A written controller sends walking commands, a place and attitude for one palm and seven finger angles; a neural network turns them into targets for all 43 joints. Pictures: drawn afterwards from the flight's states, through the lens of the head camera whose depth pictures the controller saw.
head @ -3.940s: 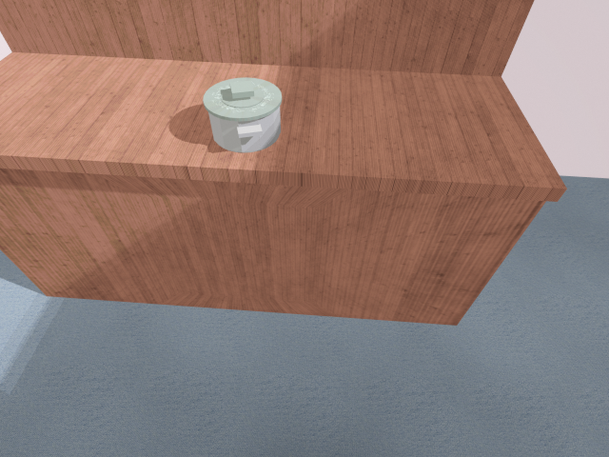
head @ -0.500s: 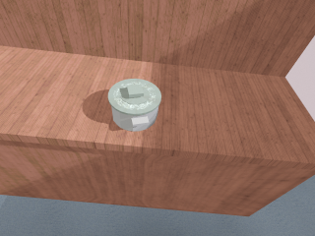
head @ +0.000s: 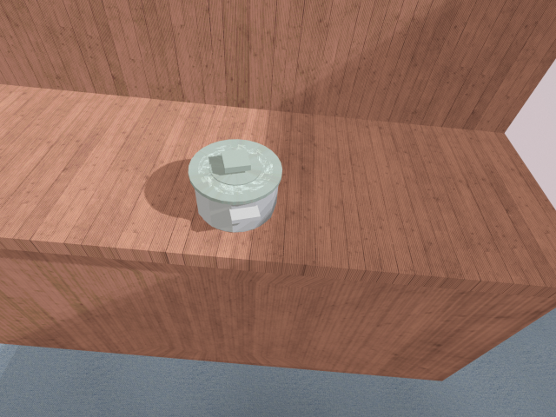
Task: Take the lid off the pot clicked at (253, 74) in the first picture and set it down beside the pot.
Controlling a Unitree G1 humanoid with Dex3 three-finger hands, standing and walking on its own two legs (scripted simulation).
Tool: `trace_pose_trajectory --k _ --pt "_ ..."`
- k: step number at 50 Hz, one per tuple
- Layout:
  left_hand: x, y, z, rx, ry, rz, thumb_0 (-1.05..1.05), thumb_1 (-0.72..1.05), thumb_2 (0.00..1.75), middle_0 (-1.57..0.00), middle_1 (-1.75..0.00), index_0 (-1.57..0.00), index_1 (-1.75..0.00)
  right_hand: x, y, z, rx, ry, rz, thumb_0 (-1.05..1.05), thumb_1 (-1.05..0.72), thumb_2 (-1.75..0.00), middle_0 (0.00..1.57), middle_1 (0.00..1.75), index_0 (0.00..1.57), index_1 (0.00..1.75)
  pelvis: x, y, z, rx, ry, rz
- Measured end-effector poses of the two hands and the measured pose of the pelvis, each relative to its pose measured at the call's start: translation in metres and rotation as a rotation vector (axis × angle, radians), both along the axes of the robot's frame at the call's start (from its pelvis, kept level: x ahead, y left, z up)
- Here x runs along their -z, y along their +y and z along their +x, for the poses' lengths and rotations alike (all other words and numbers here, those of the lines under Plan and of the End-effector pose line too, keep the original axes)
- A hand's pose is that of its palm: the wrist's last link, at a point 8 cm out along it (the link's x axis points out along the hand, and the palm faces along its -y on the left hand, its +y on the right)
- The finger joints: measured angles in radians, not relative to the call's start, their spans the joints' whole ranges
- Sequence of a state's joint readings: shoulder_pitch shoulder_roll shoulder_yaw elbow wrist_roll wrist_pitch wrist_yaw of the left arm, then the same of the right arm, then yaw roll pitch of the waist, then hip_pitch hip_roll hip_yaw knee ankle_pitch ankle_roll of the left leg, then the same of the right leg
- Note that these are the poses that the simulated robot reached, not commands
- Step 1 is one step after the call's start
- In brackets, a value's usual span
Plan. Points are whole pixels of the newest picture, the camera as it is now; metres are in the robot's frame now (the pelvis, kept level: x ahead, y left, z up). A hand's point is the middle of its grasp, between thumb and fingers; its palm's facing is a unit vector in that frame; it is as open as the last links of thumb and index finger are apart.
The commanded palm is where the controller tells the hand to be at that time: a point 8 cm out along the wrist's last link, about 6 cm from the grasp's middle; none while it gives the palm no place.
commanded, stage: shuffle to correct the standing spot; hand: left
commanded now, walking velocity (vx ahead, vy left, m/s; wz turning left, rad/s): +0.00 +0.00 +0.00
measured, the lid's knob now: (235, 160) +0.54 +0.13 +0.06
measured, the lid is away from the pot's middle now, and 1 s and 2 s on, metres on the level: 0.00 0.00 0.00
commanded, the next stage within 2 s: come to a stop and stand still in 0.40 s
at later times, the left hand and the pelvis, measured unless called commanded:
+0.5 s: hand out of the picture -0.01 +0.14 -0.19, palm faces +0.04 -0.99 -0.13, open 7.4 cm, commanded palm none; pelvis +0.05 -0.02 -0.01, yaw -1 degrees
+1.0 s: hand out of the picture +0.14 +0.14 -0.17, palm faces +0.01 -0.98 -0.21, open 7.4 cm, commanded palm none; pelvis +0.07 -0.04 +0.00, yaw +0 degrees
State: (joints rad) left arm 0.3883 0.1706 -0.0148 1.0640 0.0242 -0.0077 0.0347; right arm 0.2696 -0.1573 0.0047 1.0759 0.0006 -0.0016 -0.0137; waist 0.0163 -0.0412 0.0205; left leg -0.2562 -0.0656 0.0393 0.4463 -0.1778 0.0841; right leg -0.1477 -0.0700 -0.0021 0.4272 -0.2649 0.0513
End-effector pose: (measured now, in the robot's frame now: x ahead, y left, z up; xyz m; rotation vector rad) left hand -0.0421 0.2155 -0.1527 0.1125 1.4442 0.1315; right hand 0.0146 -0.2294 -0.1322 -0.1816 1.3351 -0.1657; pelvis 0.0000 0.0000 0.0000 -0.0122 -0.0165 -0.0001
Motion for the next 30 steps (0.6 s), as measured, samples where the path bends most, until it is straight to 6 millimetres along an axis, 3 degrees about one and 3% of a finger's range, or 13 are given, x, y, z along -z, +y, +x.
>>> trace_pose_trajectory --k 12,18,22,26,30 --pt "-0.001 -0.017 0.004 0.001 0.006 -0.002 0.01 0.91 0.9 -0.2 -0.3 -0.19 -0.3 0.005 -0.012 -0.006 0.022 0.021 0.019 0.01 -0.92 -0.89 0.2 0.3 0.2 0.3 0.001 -0.016 0.006 0.005 0.002 0.004" --pt "0.0 -0.025 0.008 -0.026 0.019 0.001 0.01 0.91 0.9 -0.2 -0.3 -0.19 -0.3 0.012 -0.016 -0.004 0.027 0.053 0.033 0.0 -0.92 -0.89 0.2 0.3 0.2 0.3 0.005 -0.024 0.021 0.003 0.016 -0.004" --pt "0.006 -0.026 0.014 -0.044 0.047 -0.011 0.01 0.91 0.9 -0.2 -0.3 -0.19 -0.3 0.013 -0.015 0.008 0.032 0.06 0.024 0.0 -0.91 -0.89 0.2 0.3 0.2 0.3 0.01 -0.023 0.038 0.005 0.019 -0.01" --pt "0.01 -0.025 0.032 -0.014 0.081 -0.026 0.01 0.91 0.9 -0.2 -0.3 -0.19 -0.3 0.012 -0.01 0.024 0.054 0.029 0.018 0.0 -0.91 -0.89 0.2 0.3 0.2 0.3 0.012 -0.02 0.055 0.027 0.022 0.008" --pt "0.002 -0.024 0.08 0.026 0.029 -0.008 0.01 0.91 0.9 -0.2 -0.3 -0.19 -0.3 0.008 -0.005 0.027 0.07 0.039 0.035 0.0 -0.91 -0.89 0.2 0.3 0.2 0.3 0.004 -0.024 0.067 0.026 0.023 0.012"
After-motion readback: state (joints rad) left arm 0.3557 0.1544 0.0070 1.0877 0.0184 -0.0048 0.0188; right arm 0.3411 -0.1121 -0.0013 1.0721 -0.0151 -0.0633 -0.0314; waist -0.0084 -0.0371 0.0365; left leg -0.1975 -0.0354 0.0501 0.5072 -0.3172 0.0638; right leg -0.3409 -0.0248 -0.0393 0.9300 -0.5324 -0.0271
